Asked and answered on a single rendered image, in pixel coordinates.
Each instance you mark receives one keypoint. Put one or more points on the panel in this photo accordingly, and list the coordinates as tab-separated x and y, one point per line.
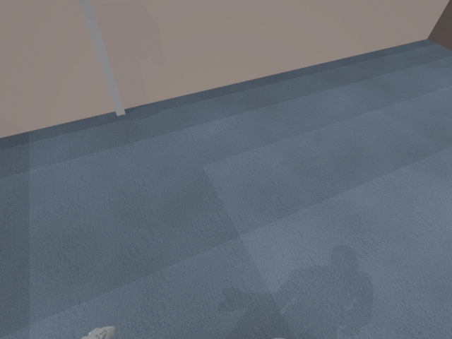
99	47

